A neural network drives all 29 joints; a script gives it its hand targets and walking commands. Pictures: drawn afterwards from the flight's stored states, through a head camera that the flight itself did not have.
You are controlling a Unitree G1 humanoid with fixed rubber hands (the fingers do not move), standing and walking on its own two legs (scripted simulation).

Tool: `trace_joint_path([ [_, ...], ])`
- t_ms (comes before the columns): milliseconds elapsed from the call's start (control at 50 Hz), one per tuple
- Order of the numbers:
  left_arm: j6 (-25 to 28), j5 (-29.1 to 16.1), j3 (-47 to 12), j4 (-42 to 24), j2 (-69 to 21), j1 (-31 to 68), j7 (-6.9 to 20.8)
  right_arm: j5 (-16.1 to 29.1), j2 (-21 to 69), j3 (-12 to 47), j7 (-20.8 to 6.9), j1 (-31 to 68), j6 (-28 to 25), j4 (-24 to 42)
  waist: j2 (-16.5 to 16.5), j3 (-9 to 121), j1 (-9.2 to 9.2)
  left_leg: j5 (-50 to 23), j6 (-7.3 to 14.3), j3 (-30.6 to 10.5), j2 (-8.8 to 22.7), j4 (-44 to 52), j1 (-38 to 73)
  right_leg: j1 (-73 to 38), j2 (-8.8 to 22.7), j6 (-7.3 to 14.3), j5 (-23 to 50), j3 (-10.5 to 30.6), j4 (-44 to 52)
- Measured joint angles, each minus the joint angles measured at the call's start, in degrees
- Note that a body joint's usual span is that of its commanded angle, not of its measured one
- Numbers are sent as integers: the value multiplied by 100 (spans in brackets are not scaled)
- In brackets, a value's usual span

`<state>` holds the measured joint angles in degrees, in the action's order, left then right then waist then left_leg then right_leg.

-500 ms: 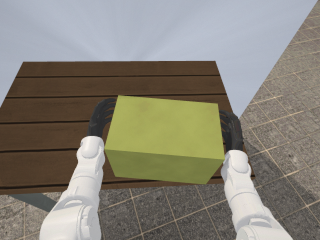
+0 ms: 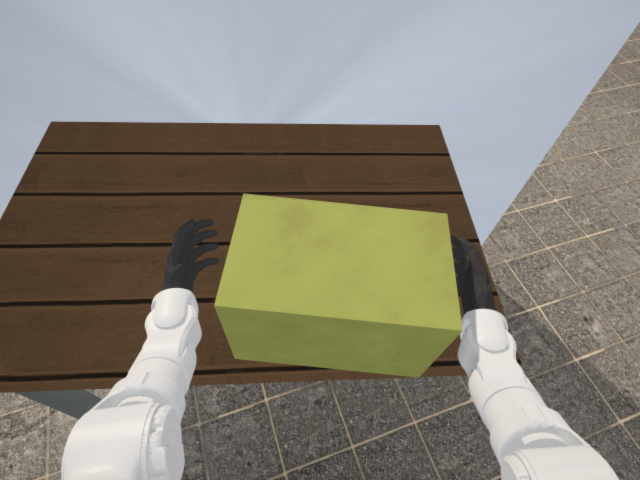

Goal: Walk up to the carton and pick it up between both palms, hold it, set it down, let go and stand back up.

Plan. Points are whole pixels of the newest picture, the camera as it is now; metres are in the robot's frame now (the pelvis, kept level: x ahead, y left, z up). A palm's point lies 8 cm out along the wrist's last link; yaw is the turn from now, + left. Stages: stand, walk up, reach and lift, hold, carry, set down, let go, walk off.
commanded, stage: set down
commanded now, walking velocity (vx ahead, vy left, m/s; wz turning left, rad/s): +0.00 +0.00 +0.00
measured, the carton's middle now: (335, 290) +0.36 +0.01 -0.01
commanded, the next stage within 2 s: none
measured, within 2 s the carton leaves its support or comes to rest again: neither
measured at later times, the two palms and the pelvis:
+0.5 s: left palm (129, 336) +0.28 +0.26 -0.01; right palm (492, 321) +0.32 -0.19 +0.02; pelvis -0.03 +0.01 +0.00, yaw +0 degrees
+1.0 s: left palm (101, 393) +0.21 +0.26 +0.01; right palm (515, 388) +0.24 -0.20 +0.02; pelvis -0.03 -0.01 +0.00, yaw +0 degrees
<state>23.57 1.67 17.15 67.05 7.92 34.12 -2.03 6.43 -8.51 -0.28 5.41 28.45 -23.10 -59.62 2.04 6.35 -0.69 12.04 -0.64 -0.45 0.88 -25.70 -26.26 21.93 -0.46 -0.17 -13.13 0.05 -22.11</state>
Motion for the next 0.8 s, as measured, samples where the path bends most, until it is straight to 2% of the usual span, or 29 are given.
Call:
trace_joint_path([
  [120, 31, -537, -539, 14, 412, -132, 73, 633, -203, 502, -129, 0, -36, -238, -12, 151, 1, 86, 0, 0, 0, -202, -169, 134, 0, 0, -63, -4, -134],
  [200, -81, -707, -733, -79, 532, -292, 150, 833, -318, 657, -273, 1, -75, -251, -78, 153, 0, 87, 0, 0, 1, -211, -171, 134, 0, 0, -37, -6, -135],
  [380, -178, -771, -780, -837, 535, -1112, 318, 861, -489, 705, -384, -4, -126, -253, -173, 157, 0, -6, 0, -1, 6, -213, -171, 133, -4, -18, 56, -9, -135],
  [540, -290, -879, -781, -1554, 551, -1806, 336, 860, -511, 707, -409, -305, -105, -18, -173, 151, 1, -58, 0, -1, 12, -202, 9, -40, -10, -18, 125, -10, -136],
  [800, -834, -1029, -935, -2152, 646, -2317, 291, 860, -470, 708, -504, -1125, 551, 819, -162, 63, 2, -88, 0, -1, 12, -78, 784, -755, -10, -19, 95, -10, -136],
])
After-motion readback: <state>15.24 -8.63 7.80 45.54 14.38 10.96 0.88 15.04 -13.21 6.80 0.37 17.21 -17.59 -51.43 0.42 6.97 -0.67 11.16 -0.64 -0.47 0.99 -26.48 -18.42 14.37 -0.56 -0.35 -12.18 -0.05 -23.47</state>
